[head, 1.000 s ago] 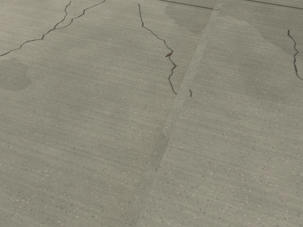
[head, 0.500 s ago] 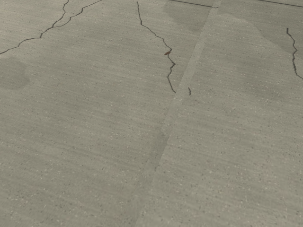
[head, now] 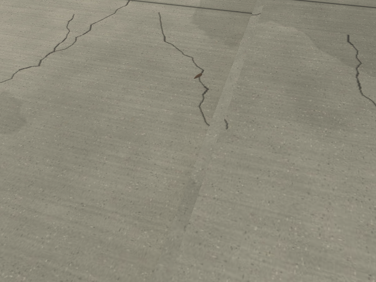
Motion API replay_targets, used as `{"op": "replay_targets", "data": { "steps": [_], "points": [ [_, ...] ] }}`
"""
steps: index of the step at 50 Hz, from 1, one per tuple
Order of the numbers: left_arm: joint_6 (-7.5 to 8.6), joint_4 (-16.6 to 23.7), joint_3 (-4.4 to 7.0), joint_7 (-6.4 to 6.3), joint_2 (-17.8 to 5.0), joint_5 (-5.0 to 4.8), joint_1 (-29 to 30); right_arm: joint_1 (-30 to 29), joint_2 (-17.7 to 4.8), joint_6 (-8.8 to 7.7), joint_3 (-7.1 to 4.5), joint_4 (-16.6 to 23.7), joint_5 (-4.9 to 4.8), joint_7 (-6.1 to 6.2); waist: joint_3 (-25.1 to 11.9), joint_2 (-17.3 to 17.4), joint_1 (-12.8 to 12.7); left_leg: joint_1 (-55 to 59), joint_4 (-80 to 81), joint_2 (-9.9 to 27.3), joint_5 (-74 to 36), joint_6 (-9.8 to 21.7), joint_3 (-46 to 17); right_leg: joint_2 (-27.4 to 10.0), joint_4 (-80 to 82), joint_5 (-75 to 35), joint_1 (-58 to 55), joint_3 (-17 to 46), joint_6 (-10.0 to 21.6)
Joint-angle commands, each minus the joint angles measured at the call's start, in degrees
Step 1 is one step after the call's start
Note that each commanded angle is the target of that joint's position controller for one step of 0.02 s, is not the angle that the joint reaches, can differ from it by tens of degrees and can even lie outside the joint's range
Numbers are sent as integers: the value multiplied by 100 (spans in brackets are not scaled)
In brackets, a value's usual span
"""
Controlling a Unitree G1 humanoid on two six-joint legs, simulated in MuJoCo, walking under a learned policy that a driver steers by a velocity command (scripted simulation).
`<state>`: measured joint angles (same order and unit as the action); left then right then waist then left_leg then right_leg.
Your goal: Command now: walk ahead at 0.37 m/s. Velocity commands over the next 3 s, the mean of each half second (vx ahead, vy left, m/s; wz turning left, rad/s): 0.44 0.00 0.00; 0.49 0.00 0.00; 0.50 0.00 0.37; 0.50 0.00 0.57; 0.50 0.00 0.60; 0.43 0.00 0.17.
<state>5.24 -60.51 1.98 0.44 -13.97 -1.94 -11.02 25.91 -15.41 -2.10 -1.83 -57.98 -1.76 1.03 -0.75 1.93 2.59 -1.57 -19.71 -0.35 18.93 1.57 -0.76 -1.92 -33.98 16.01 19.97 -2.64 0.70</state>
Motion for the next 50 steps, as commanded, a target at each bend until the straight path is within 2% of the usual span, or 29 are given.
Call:
{"op": "replay_targets", "data": {
  "steps": [1,2,3,4,5,6,7,9,12,15,19,22,24,25,26,27,28,29,30,31,32,33,34,36,38,41,44,47,50],
  "points": [
    [19,-207,202,-31,-540,-19,-1249,-388,-713,-101,-88,393,-11,-40,403,109,-867,-2149,-249,813,131,739,-680,234,582,-282,-2104,-75,92],
    [28,-298,326,-87,-1042,31,-1991,-600,-248,-150,62,567,80,-97,81,-1081,-1142,-2758,-2445,239,78,341,42,-1029,1400,639,-2725,1689,503],
    [80,-345,380,-14,-1565,148,-2554,-474,138,-281,123,804,21,-99,-292,-2085,-1022,-4008,-4178,-460,1337,182,-56,-2151,2461,1893,-3343,4487,1392],
    [167,-289,262,37,-1197,183,-1997,-550,-261,-366,39,833,-164,-94,159,-1295,-779,-4465,-5097,-68,1120,309,-613,-2309,2661,2756,-2802,4772,1540],
    [225,-30,153,81,-838,141,-1326,-760,-504,-424,-5,903,-204,-129,660,-917,-592,-4637,-5224,234,494,439,-640,-2033,2646,2366,-2309,3920,1308],
    [234,123,83,121,-666,140,-879,-736,-529,-435,-35,830,-127,-139,721,-724,-404,-4396,-5032,471,-78,438,-545,-1676,2666,1504,-2015,3080,1082],
    [210,209,49,140,-571,156,-682,-762,-574,-423,-89,794,-35,-134,721,-665,-296,-4166,-4689,625,-479,392,-466,-1374,2675,625,-1821,2394,906],
    [145,159,-8,115,-387,194,-924,-737,-519,-349,-131,723,20,-196,602,-762,-254,-3737,-4308,720,-952,280,-223,-951,2664,-740,-1695,1452,714],
    [113,57,1,21,-560,215,-1383,-1292,-299,-274,-107,936,55,-216,640,-580,-353,-4053,-3766,747,-1378,50,-31,-914,2694,-2040,-1826,1057,872],
    [64,161,3,-72,-669,211,-1439,-2205,-149,-309,-43,1292,66,-218,780,-517,-533,-3991,-2469,622,-1994,-53,134,-799,2823,-2258,-1710,766,876],
    [44,101,21,-116,-721,158,-1841,-3060,-87,-350,-1,1599,20,-292,965,-549,-733,-3681,-1354,359,-2416,37,332,-866,2922,-2286,-1889,618,871],
    [-19,81,56,-135,-741,120,-1876,-3336,-172,-413,-11,1799,-2,-390,958,-595,-598,-3672,-968,310,-2232,265,227,-1116,2634,-2784,-2476,581,868],
    [-75,189,137,-164,-955,125,-1644,-3021,-380,-452,-91,1765,14,-416,586,-669,-285,-3116,-906,132,-1890,423,278,-1229,2141,-4031,-2823,567,794],
    [-128,237,166,-167,-1024,158,-1559,-2572,-564,-446,-178,1657,3,-393,183,-813,-25,-2518,-1012,-51,-1671,518,399,-1214,1574,-5101,-2957,526,744],
    [-198,304,152,-155,-980,207,-1404,-1581,-800,-433,-313,1372,-32,-344,-416,-803,489,-1321,-885,-187,-1793,682,488,-1006,471,-5665,-2773,342,616],
    [-214,447,73,-144,-859,276,-1375,-502,-1090,-405,-409,1111,27,-274,-1213,-585,910,577,-1091,534,-1661,990,-317,-805,-1074,-4568,-1562,298,489],
    [-136,437,-50,-26,-189,137,-2510,404,-1443,-289,-445,791,817,-186,-2123,907,489,2659,-964,2182,-1517,1946,-2809,413,-3842,-1023,578,-211,141],
    [-58,268,86,-54,-653,258,-2307,392,-1107,-194,-416,738,574,-218,-2410,394,564,2592,-296,2323,-1876,1883,-3857,763,-4587,1487,1205,637,269],
    [-28,527,132,-69,-685,245,-1637,-211,-1077,-189,-382,721,412,-209,-1402,468,285,1746,-148,2039,-1679,1618,-2879,330,-4660,1018,1624,792,347],
    [12,638,93,-63,-619,248,-1288,-728,-658,-229,-268,795,393,-227,-703,155,121,749,122,1871,-1840,1434,-2298,66,-4266,534,1573,692,381],
    [-24,674,98,-51,-521,300,-1117,-954,-437,-276,-197,761,374,-227,-236,113,-81,-46,355,1621,-1970,1234,-1814,-119,-3892,334,1352,671,411],
    [-125,675,88,-32,-466,390,-1221,-1138,-313,-295,-145,731,335,-236,-69,226,-298,-638,550,1451,-1969,1113,-1547,-209,-3632,309,1029,598,351],
    [-227,632,78,0,-381,424,-1311,-1151,-257,-321,-115,700,348,-256,-58,239,-404,-996,718,1377,-1881,1100,-1361,-234,-3450,345,745,554,322],
    [-353,716,70,36,-339,412,-1184,-981,-414,-404,-145,582,330,-293,46,293,-477,-1351,997,1296,-1847,1207,-1100,-248,-3156,146,677,408,266],
    [-382,944,40,67,-359,415,-594,-789,-525,-442,-174,460,284,-281,291,331,-426,-1432,1317,1226,-1402,1223,-902,-391,-2600,-440,1026,295,142],
    [-348,1213,-33,100,-325,413,197,-565,-478,-425,-143,360,251,-245,485,243,-285,-1354,1479,1116,-1278,1146,-644,-449,-1572,-1210,1175,169,6],
    [-317,1377,-88,126,-314,351,754,-327,-612,-410,-167,285,240,-222,521,241,-115,-1054,1498,1120,-1182,1085,-526,-335,-738,-1524,1017,44,-38],
    [-300,1563,-86,110,-411,341,1185,-64,-671,-369,-181,188,268,-192,614,222,32,-480,1376,1279,-1214,1031,-568,-263,-202,-1308,1034,10,16],
    [-244,1668,-44,72,-503,351,1175,10,-754,-307,-218,119,289,-146,634,239,-11,-110,942,1437,-1634,932,-642,-122,291,-670,671,-22,161]
  ]
}}
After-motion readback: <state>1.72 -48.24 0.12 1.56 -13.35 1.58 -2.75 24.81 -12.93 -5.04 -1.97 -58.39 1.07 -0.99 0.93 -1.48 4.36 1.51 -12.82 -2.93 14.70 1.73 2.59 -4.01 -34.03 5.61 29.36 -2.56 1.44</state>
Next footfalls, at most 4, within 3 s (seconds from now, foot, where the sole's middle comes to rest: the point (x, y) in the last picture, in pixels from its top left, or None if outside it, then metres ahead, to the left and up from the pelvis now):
0.04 right None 0.08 -0.12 -0.78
0.54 left None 0.47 0.08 -0.78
1.06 right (234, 236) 0.69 -0.14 -0.78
1.48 left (188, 203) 0.85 0.03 -0.78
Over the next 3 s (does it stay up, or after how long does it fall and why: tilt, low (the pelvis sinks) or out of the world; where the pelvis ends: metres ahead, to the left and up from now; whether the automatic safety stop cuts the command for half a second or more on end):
stays up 1.44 0.33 -0.14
